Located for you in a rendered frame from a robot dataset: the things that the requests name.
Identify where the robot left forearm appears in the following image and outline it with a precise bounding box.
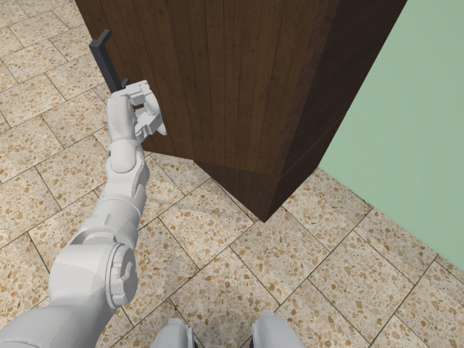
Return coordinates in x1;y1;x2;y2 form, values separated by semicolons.
48;139;150;300

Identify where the cupboard door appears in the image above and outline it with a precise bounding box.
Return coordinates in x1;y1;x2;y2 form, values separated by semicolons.
75;0;320;175

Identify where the left robot upper arm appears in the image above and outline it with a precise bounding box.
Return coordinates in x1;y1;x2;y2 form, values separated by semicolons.
0;242;138;348

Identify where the robot left hand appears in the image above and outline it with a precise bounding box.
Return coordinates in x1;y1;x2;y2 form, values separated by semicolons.
107;80;167;144

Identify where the robot left shin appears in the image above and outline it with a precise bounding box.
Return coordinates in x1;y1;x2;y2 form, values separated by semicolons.
167;318;184;325

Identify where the right robot thigh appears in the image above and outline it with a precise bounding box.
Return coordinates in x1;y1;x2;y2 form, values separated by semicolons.
252;315;306;348

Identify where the handle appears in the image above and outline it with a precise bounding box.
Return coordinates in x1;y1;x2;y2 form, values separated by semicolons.
88;29;130;94

